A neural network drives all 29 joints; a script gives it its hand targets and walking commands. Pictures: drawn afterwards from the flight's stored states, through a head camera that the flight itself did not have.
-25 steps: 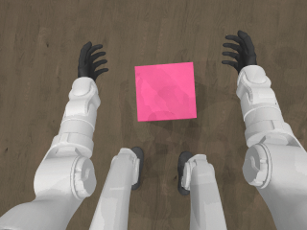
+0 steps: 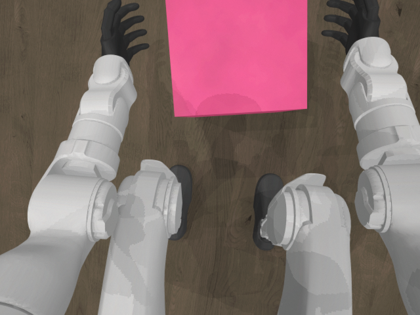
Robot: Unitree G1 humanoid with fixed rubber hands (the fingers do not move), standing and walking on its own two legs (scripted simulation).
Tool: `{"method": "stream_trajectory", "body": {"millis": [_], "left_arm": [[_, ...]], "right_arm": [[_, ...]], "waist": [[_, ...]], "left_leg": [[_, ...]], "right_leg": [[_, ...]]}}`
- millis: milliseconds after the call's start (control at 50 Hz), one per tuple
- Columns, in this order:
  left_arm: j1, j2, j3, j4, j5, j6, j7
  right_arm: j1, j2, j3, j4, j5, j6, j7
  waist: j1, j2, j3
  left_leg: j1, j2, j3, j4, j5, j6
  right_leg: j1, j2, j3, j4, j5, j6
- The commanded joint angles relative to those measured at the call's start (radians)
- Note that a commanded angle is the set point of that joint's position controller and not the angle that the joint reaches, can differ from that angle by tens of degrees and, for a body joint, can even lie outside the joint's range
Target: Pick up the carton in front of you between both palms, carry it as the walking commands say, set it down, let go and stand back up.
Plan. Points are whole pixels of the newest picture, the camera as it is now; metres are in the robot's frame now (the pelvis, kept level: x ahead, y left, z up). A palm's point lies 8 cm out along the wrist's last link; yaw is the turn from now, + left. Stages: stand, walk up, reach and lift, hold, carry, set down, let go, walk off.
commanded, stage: reach and lift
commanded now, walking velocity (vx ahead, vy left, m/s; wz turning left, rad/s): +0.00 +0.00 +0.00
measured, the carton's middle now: (234, 63) +0.51 -0.01 -0.28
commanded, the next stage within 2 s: none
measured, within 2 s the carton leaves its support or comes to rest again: leaves its support in 0.98 s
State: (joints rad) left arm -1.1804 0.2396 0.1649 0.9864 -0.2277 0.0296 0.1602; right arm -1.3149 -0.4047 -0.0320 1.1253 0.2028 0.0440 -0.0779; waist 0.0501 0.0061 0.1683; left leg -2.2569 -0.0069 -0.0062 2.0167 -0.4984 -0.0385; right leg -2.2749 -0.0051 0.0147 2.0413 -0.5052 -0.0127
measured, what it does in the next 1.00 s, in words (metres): stands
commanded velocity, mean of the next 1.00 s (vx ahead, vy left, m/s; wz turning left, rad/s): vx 0.00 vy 0.00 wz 0.00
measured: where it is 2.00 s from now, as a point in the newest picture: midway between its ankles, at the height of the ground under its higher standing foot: (219, 219)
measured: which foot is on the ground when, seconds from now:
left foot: down 0.00-1.00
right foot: down 0.00-1.00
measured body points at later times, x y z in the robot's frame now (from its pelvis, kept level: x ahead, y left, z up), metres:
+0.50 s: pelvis +0.01 +0.00 -0.03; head +0.36 -0.02 +0.24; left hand +0.52 +0.18 -0.21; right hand +0.54 -0.17 -0.22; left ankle +0.13 +0.13 -0.37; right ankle +0.12 -0.12 -0.37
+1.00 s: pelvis +0.00 +0.00 -0.04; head +0.35 -0.03 +0.23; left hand +0.53 +0.15 -0.20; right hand +0.55 -0.15 -0.21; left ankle +0.13 +0.13 -0.37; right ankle +0.12 -0.12 -0.37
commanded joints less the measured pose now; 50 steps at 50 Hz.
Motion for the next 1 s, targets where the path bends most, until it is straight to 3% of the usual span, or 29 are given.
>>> {"method": "stream_trajectory", "body": {"millis": [0, 80, 160, 260, 420, 520, 640, 680, 720, 800, 880, 980], "left_arm": [[-0.255, 0.127, 0.001, -0.012, -0.011, -0.033, 0.002], [-0.307, 0.14, -0.031, 0.018, -0.047, -0.057, 0.006], [-0.299, 0.074, -0.123, 0.077, -0.142, -0.064, -0.002], [-0.275, 0.057, -0.153, 0.014, -0.179, -0.073, 0.015], [-0.231, 0.049, -0.086, 0.067, -0.087, -0.078, 0.01], [-0.253, 0.029, -0.089, 0.06, -0.068, -0.083, 0.01], [-0.327, -0.1, -0.132, 0.078, -0.084, -0.095, 0.009], [-0.329, -0.125, -0.114, 0.106, -0.061, -0.098, 0.011], [-0.421, -0.289, -0.161, 0.082, -0.052, -0.104, -0.016], [-0.626, -0.645, -0.22, 0.07, -0.024, -0.08, -0.112], [-0.711, -0.818, -0.211, 0.006, 0.005, -0.043, -0.168], [-0.75, -0.984, -0.29, -0.15, -0.068, -0.016, -0.181]], "right_arm": [[-0.295, -0.118, 0.011, -0.011, 0.019, -0.035, -0.001], [-0.354, -0.144, 0.036, 0.004, 0.04, -0.061, -0.007], [-0.356, -0.148, 0.066, -0.024, 0.05, -0.079, -0.013], [-0.334, -0.143, 0.076, -0.1, 0.06, -0.082, -0.014], [-0.271, -0.08, 0.05, 0.0, 0.036, -0.08, 0.001], [-0.285, -0.063, 0.058, 0.023, 0.029, -0.09, -0.004], [-0.355, 0.047, 0.106, 0.021, 0.027, -0.108, -0.012], [-0.371, 0.085, 0.123, 0.035, 0.022, -0.111, -0.013], [-0.443, 0.288, 0.192, 0.019, 0.037, -0.111, 0.013], [-0.6, 0.674, 0.242, 0.02, 0.005, -0.084, 0.094], [-0.639, 0.866, 0.23, -0.034, -0.014, -0.055, 0.143], [-0.677, 1.035, 0.305, -0.223, 0.046, -0.027, 0.138]], "waist": [[0.018, -0.06, -1.005], [0.011, -0.066, -1.039], [-0.043, -0.085, -1.099], [-0.049, -0.097, -1.206], [-0.02, -0.064, -0.959], [-0.026, -0.062, -0.938], [-0.047, -0.061, -0.956], [-0.034, -0.068, -0.952], [-0.021, -0.076, -0.96], [-0.038, -0.076, -0.947], [-0.041, -0.072, -1.001], [-0.033, -0.088, -1.331]], "left_leg": [[0.484, -0.012, 0.054, -0.115, 0.099, -0.015], [0.518, -0.008, 0.047, -0.065, 0.156, -0.016], [0.529, -0.014, 0.043, -0.028, 0.223, -0.024], [0.571, -0.035, 0.054, -0.007, 0.281, -0.027], [0.431, -0.041, 0.046, -0.021, 0.227, -0.023], [0.437, -0.045, 0.042, -0.032, 0.213, -0.025], [0.472, -0.069, 0.04, -0.042, 0.209, -0.028], [0.489, -0.076, 0.042, -0.042, 0.204, -0.025], [0.474, -0.09, 0.046, -0.042, 0.212, -0.015], [0.421, -0.115, 0.059, -0.015, 0.196, -0.005], [0.422, -0.133, 0.086, 0.003, 0.186, -0.006], [0.554, -0.146, 0.12, 0.024, 0.292, -0.009]], "right_leg": [[0.576, 0.005, 0.015, -0.144, 0.072, 0.018], [0.589, -0.002, 0.017, -0.09, 0.12, 0.019], [0.654, -0.007, 0.006, -0.053, 0.21, 0.011], [0.744, 0.001, -0.001, -0.029, 0.282, 0.008], [0.575, 0.008, 0.024, -0.042, 0.233, 0.01], [0.547, 0.01, 0.025, -0.057, 0.213, 0.006], [0.561, 0.026, 0.019, -0.078, 0.197, 0.0], [0.56, 0.033, 0.017, -0.082, 0.182, 0.003], [0.565, 0.049, 0.018, -0.086, 0.19, 0.0], [0.534, 0.082, 0.01, -0.063, 0.206, -0.004], [0.563, 0.101, -0.012, -0.047, 0.211, -0.005], [0.772, 0.116, -0.042, -0.025, 0.337, -0.002]]}}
